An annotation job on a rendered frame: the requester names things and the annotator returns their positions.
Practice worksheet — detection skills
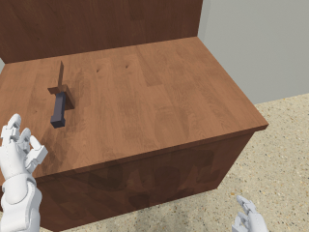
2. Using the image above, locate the left robot hand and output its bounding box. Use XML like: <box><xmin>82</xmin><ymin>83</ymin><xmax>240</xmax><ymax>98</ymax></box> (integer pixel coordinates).
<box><xmin>0</xmin><ymin>113</ymin><xmax>48</xmax><ymax>181</ymax></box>

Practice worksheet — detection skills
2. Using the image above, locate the tap lever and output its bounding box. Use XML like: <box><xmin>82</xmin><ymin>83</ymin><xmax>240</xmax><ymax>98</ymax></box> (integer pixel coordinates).
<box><xmin>50</xmin><ymin>89</ymin><xmax>66</xmax><ymax>129</ymax></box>

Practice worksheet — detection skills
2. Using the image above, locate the counter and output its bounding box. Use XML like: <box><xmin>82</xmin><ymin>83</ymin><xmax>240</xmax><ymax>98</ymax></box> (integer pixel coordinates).
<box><xmin>0</xmin><ymin>0</ymin><xmax>269</xmax><ymax>232</ymax></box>

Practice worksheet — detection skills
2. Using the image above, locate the right robot hand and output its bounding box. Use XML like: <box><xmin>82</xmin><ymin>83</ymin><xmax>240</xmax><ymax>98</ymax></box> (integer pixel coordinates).
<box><xmin>232</xmin><ymin>195</ymin><xmax>268</xmax><ymax>232</ymax></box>

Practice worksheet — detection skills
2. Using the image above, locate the robot left forearm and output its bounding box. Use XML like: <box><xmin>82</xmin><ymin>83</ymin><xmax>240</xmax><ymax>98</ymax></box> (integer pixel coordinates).
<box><xmin>0</xmin><ymin>173</ymin><xmax>42</xmax><ymax>232</ymax></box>

